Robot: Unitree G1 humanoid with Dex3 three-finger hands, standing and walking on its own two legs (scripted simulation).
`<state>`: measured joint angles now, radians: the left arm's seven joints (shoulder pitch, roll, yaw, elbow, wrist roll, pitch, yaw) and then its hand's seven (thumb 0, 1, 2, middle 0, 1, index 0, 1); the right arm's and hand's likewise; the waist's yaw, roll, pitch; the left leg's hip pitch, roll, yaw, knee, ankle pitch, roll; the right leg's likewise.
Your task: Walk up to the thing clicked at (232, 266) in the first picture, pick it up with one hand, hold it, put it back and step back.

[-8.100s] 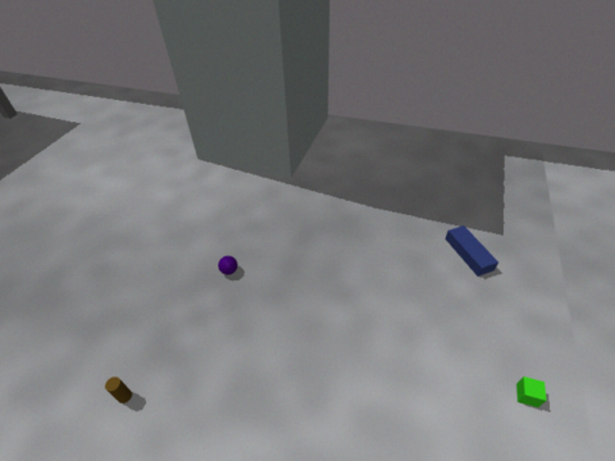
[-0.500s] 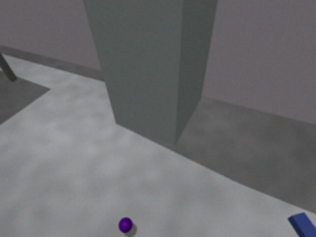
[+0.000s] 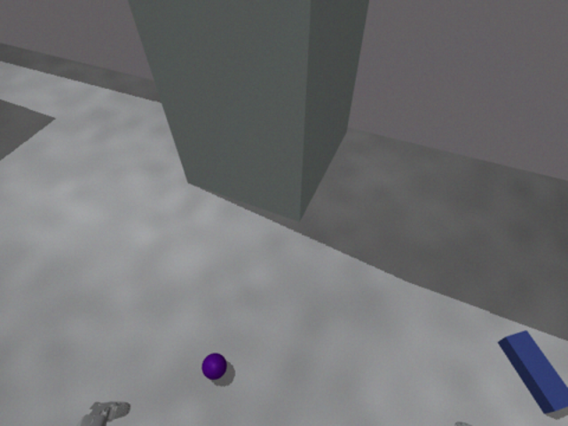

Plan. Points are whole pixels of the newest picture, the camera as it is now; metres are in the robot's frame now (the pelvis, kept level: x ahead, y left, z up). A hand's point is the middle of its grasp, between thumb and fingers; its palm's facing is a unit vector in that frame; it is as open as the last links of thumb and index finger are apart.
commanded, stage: rise first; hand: left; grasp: from above
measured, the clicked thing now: (214, 366) +0.42 +0.23 -0.71
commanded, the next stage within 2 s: none
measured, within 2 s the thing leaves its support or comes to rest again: neither
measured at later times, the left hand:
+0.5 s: hand out of the picture +0.14 +0.26 -0.21, palm faces -0.18 -0.86 -0.48, open 14.1 cm
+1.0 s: hand (155, 423) +0.23 +0.29 -0.39, palm faces -0.44 -0.47 -0.76, open 14.1 cm
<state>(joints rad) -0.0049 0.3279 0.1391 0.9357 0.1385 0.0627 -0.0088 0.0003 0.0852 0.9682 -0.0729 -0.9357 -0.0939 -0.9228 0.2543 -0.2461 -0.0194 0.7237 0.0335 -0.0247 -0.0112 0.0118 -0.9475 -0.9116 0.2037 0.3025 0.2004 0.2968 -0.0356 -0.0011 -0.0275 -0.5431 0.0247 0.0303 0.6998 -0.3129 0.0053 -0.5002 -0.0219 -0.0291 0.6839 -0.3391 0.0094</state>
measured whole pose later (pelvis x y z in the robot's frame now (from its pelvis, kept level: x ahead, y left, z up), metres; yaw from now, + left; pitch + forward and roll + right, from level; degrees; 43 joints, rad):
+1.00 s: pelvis -0.05 +0.00 -0.25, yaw -2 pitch +34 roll -3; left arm -0.20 0.51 0.15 0.70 0.69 -0.14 0.10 -0.01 -0.55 1.00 -0.06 -1.07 -0.06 -1.08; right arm 0.04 -0.30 -0.07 0.64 0.00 -0.18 0.05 0.01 -0.89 -0.90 0.20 0.30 0.20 0.30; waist -0.01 0.01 -0.16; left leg -1.80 0.05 -0.03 1.86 -0.66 0.01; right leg -1.74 -0.02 -0.05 1.85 -0.72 0.00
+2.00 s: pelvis -0.08 +0.00 -0.40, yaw -7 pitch +34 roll -7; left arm -0.78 0.71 0.13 1.28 1.26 -0.31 0.36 0.00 -0.53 1.00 -0.08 -1.00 -0.09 -1.00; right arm 0.09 -0.25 -0.02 0.76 -0.12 -0.03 0.12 0.01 -0.91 -0.90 0.20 0.30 0.20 0.30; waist -0.12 -0.02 -0.07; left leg -2.29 0.06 -0.10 2.33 -0.65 0.03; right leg -2.19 0.00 -0.09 2.28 -0.69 0.01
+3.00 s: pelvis -0.08 +0.00 -0.43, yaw -9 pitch +35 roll -8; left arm -1.10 0.72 0.09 1.54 1.30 -0.13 0.51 0.00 -0.53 0.98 -0.07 -1.06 -0.09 -1.06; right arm 0.12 -0.27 0.08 0.75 -0.17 -0.08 0.14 0.00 -0.91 -0.90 0.20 0.30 0.20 0.30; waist -0.30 -0.02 -0.02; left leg -2.38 0.07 -0.13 2.42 -0.67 0.01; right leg -2.28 0.02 -0.11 2.36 -0.69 0.00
